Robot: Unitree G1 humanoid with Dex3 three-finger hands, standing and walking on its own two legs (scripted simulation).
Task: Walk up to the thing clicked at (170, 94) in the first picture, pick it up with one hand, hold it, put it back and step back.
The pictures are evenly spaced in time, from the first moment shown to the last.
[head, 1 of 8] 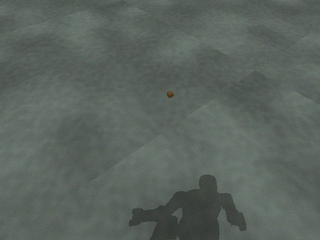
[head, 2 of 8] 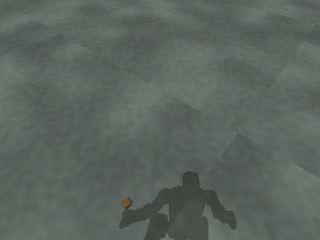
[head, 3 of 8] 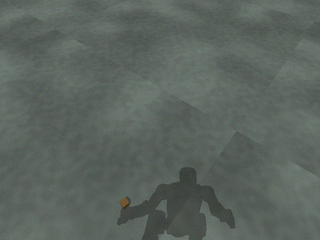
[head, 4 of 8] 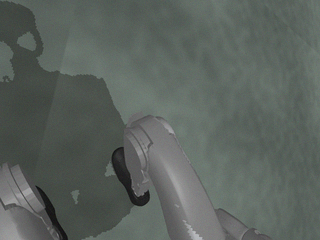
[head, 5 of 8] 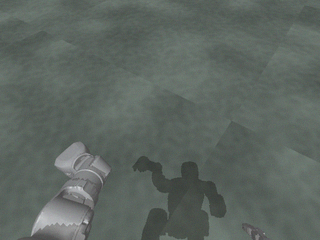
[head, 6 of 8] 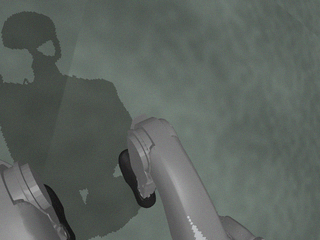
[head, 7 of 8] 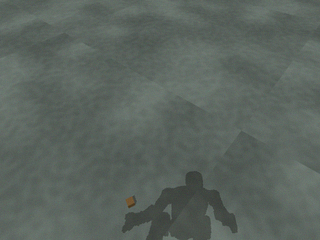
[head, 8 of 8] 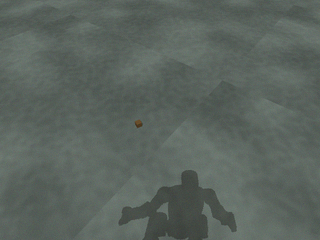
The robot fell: no
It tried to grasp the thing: yes
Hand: left
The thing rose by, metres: 0.66
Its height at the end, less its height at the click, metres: +0.00
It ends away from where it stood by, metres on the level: 0.02
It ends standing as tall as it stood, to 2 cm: yes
